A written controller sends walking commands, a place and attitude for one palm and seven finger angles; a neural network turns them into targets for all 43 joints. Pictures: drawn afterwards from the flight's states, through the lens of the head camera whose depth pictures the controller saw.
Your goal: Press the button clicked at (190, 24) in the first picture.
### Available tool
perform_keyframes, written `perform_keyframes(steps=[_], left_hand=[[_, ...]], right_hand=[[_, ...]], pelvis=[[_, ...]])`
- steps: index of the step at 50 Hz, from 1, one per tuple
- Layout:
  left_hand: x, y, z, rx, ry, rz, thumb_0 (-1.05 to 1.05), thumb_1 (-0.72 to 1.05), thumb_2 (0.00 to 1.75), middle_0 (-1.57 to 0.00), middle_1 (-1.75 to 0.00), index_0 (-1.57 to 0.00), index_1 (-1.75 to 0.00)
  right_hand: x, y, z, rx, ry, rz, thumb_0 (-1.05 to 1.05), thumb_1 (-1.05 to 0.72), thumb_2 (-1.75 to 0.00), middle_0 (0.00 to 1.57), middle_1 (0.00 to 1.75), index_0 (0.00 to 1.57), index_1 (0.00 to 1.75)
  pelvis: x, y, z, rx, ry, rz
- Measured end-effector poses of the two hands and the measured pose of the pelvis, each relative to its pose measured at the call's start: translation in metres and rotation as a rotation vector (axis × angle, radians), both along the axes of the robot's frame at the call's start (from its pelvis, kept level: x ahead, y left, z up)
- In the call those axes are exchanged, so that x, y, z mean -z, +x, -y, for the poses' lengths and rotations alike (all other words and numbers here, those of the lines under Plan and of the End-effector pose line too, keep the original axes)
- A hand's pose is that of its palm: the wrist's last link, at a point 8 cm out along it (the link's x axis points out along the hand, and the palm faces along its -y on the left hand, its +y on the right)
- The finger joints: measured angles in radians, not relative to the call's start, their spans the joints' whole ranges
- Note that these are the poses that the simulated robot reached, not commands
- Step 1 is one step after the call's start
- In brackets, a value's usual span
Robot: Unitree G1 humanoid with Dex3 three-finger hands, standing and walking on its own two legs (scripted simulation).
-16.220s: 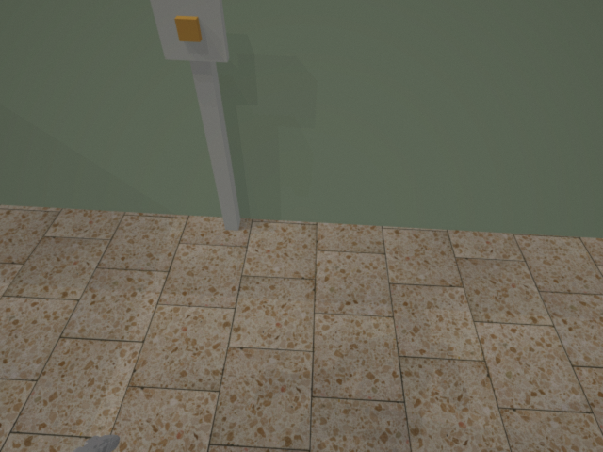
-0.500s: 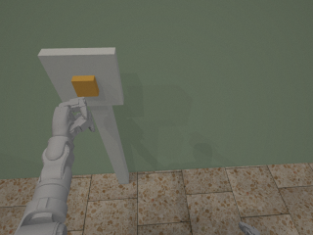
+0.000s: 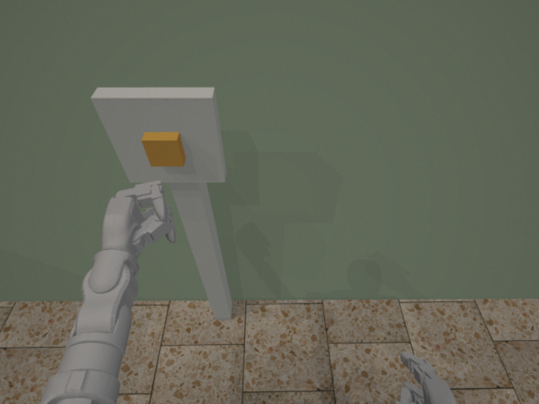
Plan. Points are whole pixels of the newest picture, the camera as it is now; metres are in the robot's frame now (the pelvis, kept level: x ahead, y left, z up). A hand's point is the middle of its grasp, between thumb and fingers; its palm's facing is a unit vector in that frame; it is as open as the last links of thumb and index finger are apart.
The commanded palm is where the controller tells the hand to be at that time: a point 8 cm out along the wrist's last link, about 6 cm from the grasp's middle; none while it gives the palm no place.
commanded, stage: draw the hand back to the body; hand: left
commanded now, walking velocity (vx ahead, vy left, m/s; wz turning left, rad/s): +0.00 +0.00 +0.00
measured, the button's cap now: (165, 148) +0.48 +0.20 +0.12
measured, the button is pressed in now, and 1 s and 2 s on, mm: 0 0 0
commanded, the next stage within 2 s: step back with the hand held close in 1.40 s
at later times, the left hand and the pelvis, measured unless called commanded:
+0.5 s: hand (122, 254) +0.27 +0.19 +0.14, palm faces +0.13 -0.98 -0.14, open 3.1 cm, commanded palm +0.23 +0.25 +0.15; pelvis +0.00 +0.00 +0.02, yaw +0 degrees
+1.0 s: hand (55, 280) +0.21 +0.23 +0.18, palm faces +0.36 -0.87 -0.35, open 3.1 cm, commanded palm +0.16 +0.28 +0.19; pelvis +0.02 +0.00 +0.03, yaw +0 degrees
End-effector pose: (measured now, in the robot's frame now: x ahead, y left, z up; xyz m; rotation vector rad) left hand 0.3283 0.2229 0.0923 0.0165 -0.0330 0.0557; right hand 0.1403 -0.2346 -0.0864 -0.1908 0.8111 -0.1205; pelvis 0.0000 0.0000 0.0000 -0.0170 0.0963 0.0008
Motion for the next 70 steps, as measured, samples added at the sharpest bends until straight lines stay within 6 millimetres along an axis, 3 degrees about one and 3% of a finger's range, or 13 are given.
perform_keyframes(steps=[6, 11, 22, 27, 34, 58, 70], left_hand=[[-0.013, -0.018, -0.007, 0.007, 0.003, 0.016, 0.02, 0.9, 0.9, -1.29, -1.5, -1.3, -1.5], [-0.02, -0.042, -0.017, -0.012, 0.007, 0.007, 0.02, 0.9, 0.9, -1.29, -1.5, -1.3, -1.5], [-0.042, -0.078, -0.02, -0.008, 0.018, 0.022, 0.02, 0.9, 0.9, -1.3, -1.5, -1.31, -1.5], [-0.056, -0.096, -0.022, -0.112, 0.181, 0.022, 0.02, 0.9, 0.9, -1.3, -1.5, -1.31, -1.5], [-0.066, -0.123, -0.031, -0.22, 0.259, 0.013, 0.02, 0.89, 0.9, -1.3, -1.5, -1.31, -1.5], [-0.114, -0.173, -0.055, -0.341, 0.422, 0.103, 0.02, 0.89, 0.9, -1.3, -1.5, -1.31, -1.5], [-0.109, -0.181, -0.056, -0.362, 0.397, 0.102, 0.02, 0.89, 0.9, -1.3, -1.5, -1.31, -1.5]], right_hand=[[-0.001, -0.016, 0.008, 0.045, 0.011, -0.011, 0.01, -0.91, -0.9, 0.2, 0.3, 0.2, 0.3], [-0.006, -0.015, 0.013, 0.052, 0.002, 0.011, 0.01, -0.91, -0.9, 0.2, 0.3, 0.2, 0.3], [-0.03, 0.024, 0.002, -0.006, 0.0, 0.17, 0.01, -0.91, -0.9, 0.2, 0.3, 0.2, 0.3], [-0.042, 0.039, -0.009, -0.041, 0.003, 0.201, 0.01, -0.91, -0.9, 0.2, 0.3, 0.2, 0.3], [-0.043, 0.048, -0.022, -0.084, 0.01, 0.163, 0.01, -0.91, -0.9, 0.2, 0.3, 0.2, 0.3], [-0.042, 0.058, -0.018, -0.077, 0.01, 0.15, 0.01, -0.91, -0.9, 0.2, 0.3, 0.2, 0.3], [-0.044, 0.056, -0.023, -0.09, 0.004, 0.159, 0.01, -0.91, -0.9, 0.2, 0.3, 0.2, 0.3]], pelvis=[[-0.005, 0.003, 0.002, 0.019, 0.006, 0.02], [-0.008, 0.003, 0.003, 0.016, 0.007, 0.044], [-0.014, -0.001, 0.003, -0.001, 0.006, 0.089], [-0.021, 0.0, 0.003, 0.003, 0.01, 0.126], [-0.029, 0.006, 0.001, 0.001, 0.013, 0.162], [-0.031, 0.021, -0.002, 0.007, 0.009, 0.182], [-0.031, 0.015, -0.002, 0.0, 0.007, 0.189]])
